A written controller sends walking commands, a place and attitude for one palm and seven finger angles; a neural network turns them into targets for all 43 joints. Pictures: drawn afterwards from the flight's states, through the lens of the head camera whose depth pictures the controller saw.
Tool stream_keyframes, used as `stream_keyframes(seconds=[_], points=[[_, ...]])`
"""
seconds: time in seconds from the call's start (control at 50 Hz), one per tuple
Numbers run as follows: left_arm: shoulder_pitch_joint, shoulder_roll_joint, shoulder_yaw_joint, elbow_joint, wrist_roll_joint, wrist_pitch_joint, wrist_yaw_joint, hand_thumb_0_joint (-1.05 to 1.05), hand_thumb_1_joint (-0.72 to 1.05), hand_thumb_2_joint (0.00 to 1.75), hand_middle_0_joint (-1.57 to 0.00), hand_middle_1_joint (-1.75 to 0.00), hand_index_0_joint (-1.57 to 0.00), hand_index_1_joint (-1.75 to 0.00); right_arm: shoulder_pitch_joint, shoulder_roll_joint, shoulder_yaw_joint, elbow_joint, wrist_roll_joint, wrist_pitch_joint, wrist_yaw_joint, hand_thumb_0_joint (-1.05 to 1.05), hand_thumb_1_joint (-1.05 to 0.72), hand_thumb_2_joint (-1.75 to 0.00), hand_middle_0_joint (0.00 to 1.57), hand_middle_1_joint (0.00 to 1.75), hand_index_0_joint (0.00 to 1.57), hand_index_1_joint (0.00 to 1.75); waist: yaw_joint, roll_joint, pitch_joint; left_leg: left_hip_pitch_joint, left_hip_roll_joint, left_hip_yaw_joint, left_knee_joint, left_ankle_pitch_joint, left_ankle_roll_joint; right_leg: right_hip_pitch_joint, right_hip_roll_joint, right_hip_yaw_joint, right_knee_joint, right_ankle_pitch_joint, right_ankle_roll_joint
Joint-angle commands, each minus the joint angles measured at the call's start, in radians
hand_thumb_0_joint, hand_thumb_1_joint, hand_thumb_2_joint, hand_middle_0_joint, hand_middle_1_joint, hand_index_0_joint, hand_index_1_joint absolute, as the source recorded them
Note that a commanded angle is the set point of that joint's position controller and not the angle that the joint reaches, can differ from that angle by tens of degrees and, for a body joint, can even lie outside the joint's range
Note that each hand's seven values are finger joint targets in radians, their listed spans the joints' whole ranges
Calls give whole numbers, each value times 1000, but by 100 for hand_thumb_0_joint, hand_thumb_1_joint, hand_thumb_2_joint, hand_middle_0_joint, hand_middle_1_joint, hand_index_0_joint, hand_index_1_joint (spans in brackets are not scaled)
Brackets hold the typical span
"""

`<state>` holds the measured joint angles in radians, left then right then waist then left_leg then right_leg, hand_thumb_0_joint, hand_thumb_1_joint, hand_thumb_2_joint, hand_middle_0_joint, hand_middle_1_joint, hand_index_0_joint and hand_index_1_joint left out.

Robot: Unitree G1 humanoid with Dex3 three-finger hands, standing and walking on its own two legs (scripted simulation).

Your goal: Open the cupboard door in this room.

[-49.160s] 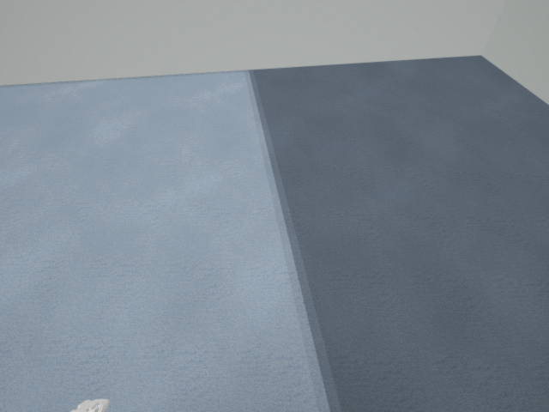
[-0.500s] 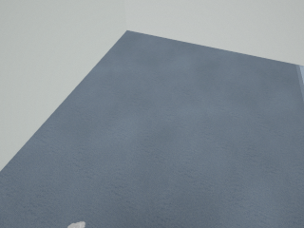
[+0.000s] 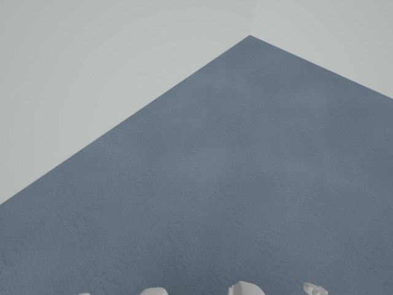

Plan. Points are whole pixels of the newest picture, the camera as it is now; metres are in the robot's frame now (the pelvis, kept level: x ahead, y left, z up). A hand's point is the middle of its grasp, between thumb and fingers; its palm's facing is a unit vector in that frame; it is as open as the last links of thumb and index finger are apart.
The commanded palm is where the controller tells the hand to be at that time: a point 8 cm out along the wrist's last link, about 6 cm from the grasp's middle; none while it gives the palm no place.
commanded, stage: turn to face it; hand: left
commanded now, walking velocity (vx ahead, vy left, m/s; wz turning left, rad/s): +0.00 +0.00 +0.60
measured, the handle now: out of the picture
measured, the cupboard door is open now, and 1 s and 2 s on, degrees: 48 48 48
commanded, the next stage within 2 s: none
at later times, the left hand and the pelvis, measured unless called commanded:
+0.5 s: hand out of the picture +0.02 +0.16 -0.18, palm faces +0.35 -0.91 -0.22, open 7.4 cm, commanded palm none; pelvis +0.03 -0.05 +0.00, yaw +20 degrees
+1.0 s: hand out of the picture -0.01 +0.11 -0.15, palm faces +0.60 -0.76 -0.24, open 7.4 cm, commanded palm none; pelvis +0.05 -0.09 +0.01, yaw +38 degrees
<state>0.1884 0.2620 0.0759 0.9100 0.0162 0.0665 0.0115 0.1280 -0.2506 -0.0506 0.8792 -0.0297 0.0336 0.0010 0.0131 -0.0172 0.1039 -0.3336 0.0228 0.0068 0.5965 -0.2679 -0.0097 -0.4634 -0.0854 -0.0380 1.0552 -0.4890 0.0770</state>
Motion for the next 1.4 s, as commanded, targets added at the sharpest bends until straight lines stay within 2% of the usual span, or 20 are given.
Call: stream_keyframes(seconds=[0.0,0.06,0.1,0.12,0.2,0.28,0.36,0.4,0.42,0.52,0.66,0.7,0.8,0.98,1.02,1.08,1.26,1.28,1.32,1.38], points=[[34,59,15,-94,-2,-34,-7,0,90,90,-20,-30,-20,-30,-14,-215,-64,-67,-3,-7,-8,0,-90,-90,20,30,20,30,-12,192,-130,7,191,-219,-226,151,142,119,45,-27,-227,45,0],[132,83,24,-80,0,-50,-4,0,90,90,-20,-30,-20,-30,-58,-198,-70,-86,5,7,-4,0,-90,-90,20,30,20,30,40,135,-121,-136,118,-211,-120,0,84,324,63,-42,-519,196,-10],[151,242,47,-101,21,-64,13,0,90,90,-20,-30,-20,-30,-60,-74,-54,-130,17,8,11,0,-90,-90,20,30,20,30,67,-359,-109,-299,-94,3,372,-346,-30,324,-383,450,-865,110,-178],[111,236,40,-125,15,-63,16,0,90,90,-20,-30,-20,-30,-51,-107,-61,-136,11,14,18,0,-90,-90,20,30,20,30,48,-251,-107,-237,-32,-52,540,-340,-15,201,-421,417,-857,78,-239],[-8,120,13,-140,14,-69,19,0,90,90,-20,-30,-20,-30,-10,-60,-50,-75,12,24,29,0,-90,-90,20,30,20,30,-28,-256,-97,-189,16,11,543,-201,-45,217,-238,70,-728,462,-184],[93,160,29,-95,17,-76,20,0,90,90,-20,-30,-20,-30,-60,-15,-27,-79,21,8,33,0,-90,-90,20,30,20,30,34,-178,-152,-112,-16,95,200,-227,-49,405,-265,30,-627,765,-193],[77,166,38,-79,1,-69,12,0,90,90,-20,-30,-20,-30,30,-53,-31,-58,19,-4,27,0,-90,-90,20,30,20,30,-14,-146,-184,98,-19,101,-123,14,-23,346,-246,-61,-479,725,-111],[38,65,16,-138,-12,-57,1,0,90,90,-20,-30,-20,-30,154,-234,-77,-39,5,-14,16,0,-90,-90,20,30,20,30,-89,312,-226,398,364,-384,-217,609,178,-100,-58,-145,-121,-62,27],[-48,69,3,-176,2,-46,9,0,90,90,-20,-30,-20,-30,216,-262,-82,-20,4,-5,9,0,-90,-90,20,30,20,30,-117,229,-194,348,435,-411,-209,610,262,-154,-43,-36,17,-171,12],[-29,58,13,-111,-6,-36,0,0,90,90,-20,-30,-20,-30,60,-174,-56,-40,3,-22,-22,0,-90,-90,20,30,20,30,-28,195,-160,215,221,-216,-190,557,171,-75,-9,30,17,39,13],[91,71,20,-89,-9,-53,2,0,90,90,-20,-30,-20,-30,-20,-180,-68,-63,8,-1,-12,0,-90,-90,20,30,20,30,34,140,-158,-27,124,-243,-96,251,94,337,65,-24,-569,236,-11],[126,231,47,-90,15,-67,17,0,90,90,-20,-30,-20,-30,-23,-75,-55,-105,19,2,3,0,-90,-90,20,30,20,30,60,-326,-129,-267,-93,-9,343,-345,-33,402,-388,416,-833,286,-186],[0,119,12,-123,9,-71,23,0,90,90,-20,-30,-20,-30,-16,-57,-47,-58,14,23,24,0,-90,-90,20,30,20,30,-14,-226,-102,-189,7,4,528,-215,-50,288,-240,67,-704,620,-200],[52,167,38,-85,-2,-64,11,0,90,90,-20,-30,-20,-30,38,-72,-35,-50,17,-2,28,0,-90,-90,20,30,20,30,-30,-112,-172,145,-14,88,-135,46,-18,297,-243,-75,-461,644,-105],[3,63,7,-150,-9,-52,1,0,90,90,-20,-30,-20,-30,161,-255,-82,-41,4,-7,17,0,-90,-90,20,30,20,30,-102,332,-203,380,393,-431,-232,574,211,-133,-43,-121,-60,-170,22],[-82,78,17,-149,1,-39,7,0,90,90,-20,-30,-20,-30,124,-218,-68,-35,0,-14,-14,0,-90,-90,20,30,20,30,-78,260,-148,206,303,-372,-243,373,217,-156,-31,45,111,-40,2],[47,60,13,-100,-9,-44,-1,0,90,90,-20,-30,-20,-30,-5,-194,-67,-58,2,0,-12,0,-90,-90,20,30,20,30,3,176,-148,11,154,-281,-168,261,129,242,78,-24,-422,128,-11],[101,82,21,-88,-7,-51,3,0,90,90,-20,-30,-20,-30,-34,-179,-67,-71,9,4,-9,0,-90,-90,20,30,20,30,37,127,-140,-80,110,-264,-111,151,93,355,60,-14,-572,216,-16],[124,236,47,-99,17,-62,17,0,90,90,-20,-30,-20,-30,-48,-82,-57,-114,19,7,7,0,-90,-90,20,30,20,30,65,-301,-107,-270,-99,-24,324,-323,-32,370,-380,428,-863,153,-186],[1,133,20,-125,7,-69,24,0,90,90,-20,-30,-20,-30,-28,-97,-61,-70,9,16,17,0,-90,-90,20,30,20,30,-8,-250,-77,-253,5,-55,615,-233,-31,271,-287,215,-750,426,-227]])
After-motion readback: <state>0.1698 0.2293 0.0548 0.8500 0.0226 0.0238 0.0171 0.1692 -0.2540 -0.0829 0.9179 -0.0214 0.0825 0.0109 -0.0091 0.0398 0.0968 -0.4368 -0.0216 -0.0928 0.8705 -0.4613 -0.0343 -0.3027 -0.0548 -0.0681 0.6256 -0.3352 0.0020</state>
